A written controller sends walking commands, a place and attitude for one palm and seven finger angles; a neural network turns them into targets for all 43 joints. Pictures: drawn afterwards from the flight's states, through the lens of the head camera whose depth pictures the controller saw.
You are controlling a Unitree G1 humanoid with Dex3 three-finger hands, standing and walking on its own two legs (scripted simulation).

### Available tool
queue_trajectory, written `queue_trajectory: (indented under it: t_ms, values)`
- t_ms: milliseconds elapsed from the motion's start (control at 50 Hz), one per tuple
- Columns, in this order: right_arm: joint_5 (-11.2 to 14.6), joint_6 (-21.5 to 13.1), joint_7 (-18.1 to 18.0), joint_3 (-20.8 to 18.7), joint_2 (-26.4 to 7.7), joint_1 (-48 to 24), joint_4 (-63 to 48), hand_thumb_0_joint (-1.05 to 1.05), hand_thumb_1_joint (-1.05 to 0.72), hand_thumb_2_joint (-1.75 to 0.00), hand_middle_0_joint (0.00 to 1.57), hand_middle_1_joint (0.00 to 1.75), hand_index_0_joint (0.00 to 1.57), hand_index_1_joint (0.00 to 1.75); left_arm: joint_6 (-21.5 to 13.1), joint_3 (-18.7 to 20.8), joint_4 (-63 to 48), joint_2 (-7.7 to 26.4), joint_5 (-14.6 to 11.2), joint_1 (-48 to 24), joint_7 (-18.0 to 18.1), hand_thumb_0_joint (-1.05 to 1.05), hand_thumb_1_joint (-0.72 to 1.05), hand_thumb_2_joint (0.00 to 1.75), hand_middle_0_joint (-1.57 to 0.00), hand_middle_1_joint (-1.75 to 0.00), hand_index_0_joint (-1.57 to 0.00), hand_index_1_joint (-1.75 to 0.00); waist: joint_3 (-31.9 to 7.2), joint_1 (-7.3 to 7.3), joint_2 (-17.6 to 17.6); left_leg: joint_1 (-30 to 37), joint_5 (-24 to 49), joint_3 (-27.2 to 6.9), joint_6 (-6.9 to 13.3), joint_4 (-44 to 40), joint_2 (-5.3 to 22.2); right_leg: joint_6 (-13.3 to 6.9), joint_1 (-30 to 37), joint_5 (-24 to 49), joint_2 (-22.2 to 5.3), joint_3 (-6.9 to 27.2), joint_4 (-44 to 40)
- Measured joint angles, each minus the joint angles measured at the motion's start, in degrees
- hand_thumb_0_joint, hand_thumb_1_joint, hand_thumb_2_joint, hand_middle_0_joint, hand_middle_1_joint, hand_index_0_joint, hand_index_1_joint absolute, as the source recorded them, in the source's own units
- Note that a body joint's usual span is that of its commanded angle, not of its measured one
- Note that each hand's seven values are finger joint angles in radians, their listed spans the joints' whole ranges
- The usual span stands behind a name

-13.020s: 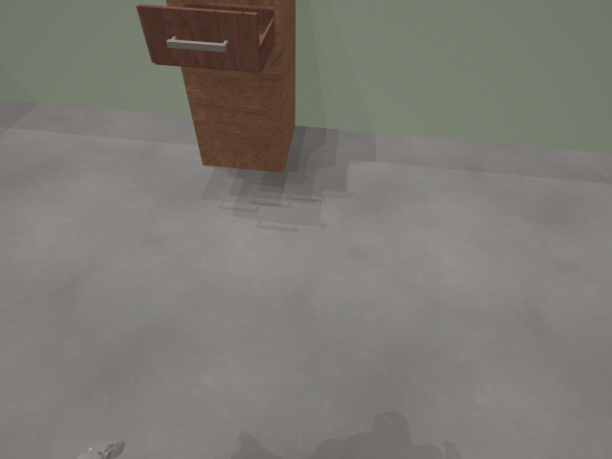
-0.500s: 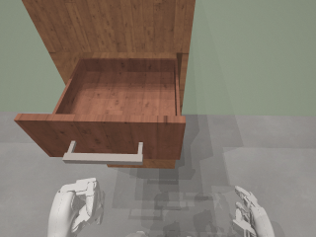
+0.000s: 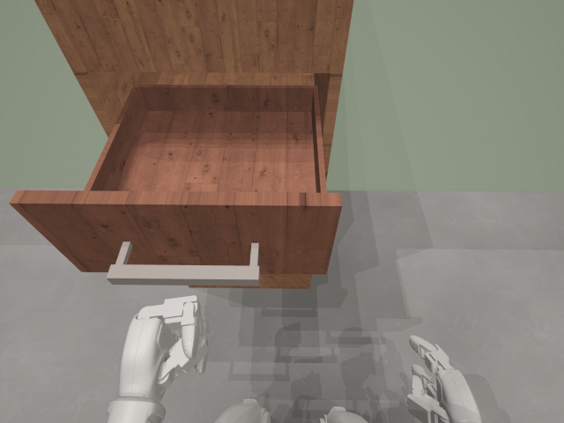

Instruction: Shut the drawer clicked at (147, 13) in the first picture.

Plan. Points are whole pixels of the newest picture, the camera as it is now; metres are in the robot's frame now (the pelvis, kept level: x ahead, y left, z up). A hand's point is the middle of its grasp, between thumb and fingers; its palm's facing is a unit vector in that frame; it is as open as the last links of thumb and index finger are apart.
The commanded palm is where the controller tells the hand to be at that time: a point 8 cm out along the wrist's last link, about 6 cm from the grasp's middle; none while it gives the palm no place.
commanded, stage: bring the fist close to the handle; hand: left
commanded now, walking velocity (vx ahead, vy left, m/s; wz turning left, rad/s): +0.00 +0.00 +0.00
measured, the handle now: (187, 262) +0.32 +0.14 +0.06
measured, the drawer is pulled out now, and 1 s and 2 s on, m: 0.27 0.25 0.11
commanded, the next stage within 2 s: push the drawer shut in 0.22 s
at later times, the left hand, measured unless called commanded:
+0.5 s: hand (210, 331) +0.23 +0.10 +0.07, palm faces +0.02 -1.00 -0.02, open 3.3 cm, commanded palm +0.21 +0.16 +0.07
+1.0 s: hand (212, 303) +0.26 +0.11 +0.05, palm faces -0.02 -1.00 -0.05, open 2.9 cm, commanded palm +0.27 +0.16 +0.07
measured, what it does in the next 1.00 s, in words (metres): stands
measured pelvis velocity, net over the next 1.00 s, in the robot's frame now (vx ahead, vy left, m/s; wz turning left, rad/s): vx -0.02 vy -0.01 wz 0.02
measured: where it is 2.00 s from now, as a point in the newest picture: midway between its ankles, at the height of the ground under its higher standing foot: outside the picture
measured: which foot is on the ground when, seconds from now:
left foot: down 0.00-1.00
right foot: down 0.00-1.00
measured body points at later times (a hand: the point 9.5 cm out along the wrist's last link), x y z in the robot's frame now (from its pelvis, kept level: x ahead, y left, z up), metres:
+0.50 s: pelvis +0.00 +0.00 +0.00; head +0.06 -0.01 +0.45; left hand +0.22 +0.15 +0.07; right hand +0.19 -0.22 -0.08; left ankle +0.00 +0.07 -0.66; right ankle -0.01 -0.08 -0.66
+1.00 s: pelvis -0.02 -0.01 +0.00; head +0.05 -0.02 +0.45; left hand +0.26 +0.16 +0.06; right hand +0.16 -0.24 -0.09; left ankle +0.00 +0.07 -0.66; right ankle -0.01 -0.08 -0.66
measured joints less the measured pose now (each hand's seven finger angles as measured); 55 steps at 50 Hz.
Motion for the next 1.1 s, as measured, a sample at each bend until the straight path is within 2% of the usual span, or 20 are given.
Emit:
queue_trajectory:
  t_ms: [100,260,440,600,780,920,1100]
  values:
    - [-0.05,0.40,0.17,0.04,-0.14,-0.14,-0.19,0.02,-0.90,-0.90,0.20,0.30,0.21,0.30,-1.17,-0.22,-0.49,-0.48,0.40,-0.24,1.18,0.02,0.90,0.90,-1.40,-1.60,-1.40,-1.60,0.08,0.03,0.15,-0.40,-0.01,-0.14,0.10,0.30,-0.13,0.10,-0.27,-0.05,-0.14,-0.17,0.21]
    - [-0.07,1.25,0.00,0.33,-0.01,-0.61,-0.92,0.02,-0.90,-0.90,0.20,0.30,0.21,0.30,0.45,-2.22,0.51,-0.40,1.90,-1.53,1.64,0.01,0.90,0.90,-1.40,-1.60,-1.40,-1.60,0.26,0.04,-0.02,-0.75,-0.02,-0.15,0.10,0.47,-0.25,0.08,-0.65,-0.18,-0.27,-0.21,0.52]
    - [-0.09,1.49,0.09,0.58,0.12,-0.66,-0.69,0.01,-0.90,-0.90,0.20,0.30,0.21,0.30,-0.33,-0.54,0.53,-0.20,1.22,-1.84,2.59,0.02,0.90,0.90,-1.40,-1.60,-1.40,-1.60,-0.11,0.11,0.15,0.13,-0.09,-0.45,-0.16,-0.07,-0.16,-0.13,0.32,-0.23,-0.11,-0.41,-0.16]
    - [-0.18,1.72,-0.46,0.61,-0.27,-1.60,0.39,0.01,-0.90,-0.90,0.20,0.30,0.21,0.30,0.81,-0.50,5.01,0.51,1.38,-8.64,1.38,0.01,0.90,0.90,-1.40,-1.60,-1.40,-1.60,0.61,-0.26,-0.05,-0.82,-0.04,-0.67,-0.46,0.43,-0.07,-0.45,-0.62,-0.28,-0.05,-0.69,0.37]
    - [0.13,1.95,-0.96,0.59,-0.75,-1.25,2.63,0.01,-0.90,-0.90,0.20,0.30,0.21,0.30,0.53,1.53,8.85,2.34,-0.82,-11.47,0.63,-0.01,0.77,0.90,-1.40,-1.60,-1.40,-1.60,1.09,-0.39,-0.02,0.47,0.76,-1.17,-0.87,-1.05,0.14,-0.77,0.85,0.57,0.23,-1.05,-1.38]
    - [0.15,1.21,-1.23,0.40,-1.32,-2.44,4.87,0.01,-0.90,-0.90,0.20,0.30,0.21,0.30,-0.70,2.20,13.46,2.73,-1.40,-17.38,0.40,-0.03,0.74,0.92,-1.40,-1.60,-1.40,-1.60,1.98,-0.24,0.05,-0.75,1.61,-1.68,-1.01,-0.49,0.02,-0.95,-0.14,1.22,0.03,-1.71,-0.95]
    - [0.81,1.18,-1.68,0.93,-1.07,-3.12,6.80,0.01,-0.90,-0.90,0.20,0.30,0.21,0.30,0.66,3.45,20.80,3.59,-2.48,-25.68,-0.31,-0.01,0.73,0.93,-1.40,-1.60,-1.40,-1.60,2.27,-0.78,-0.17,-0.22,2.99,-1.65,-1.02,-1.48,0.16,-0.94,0.39,2.67,0.11,-1.70,-2.01]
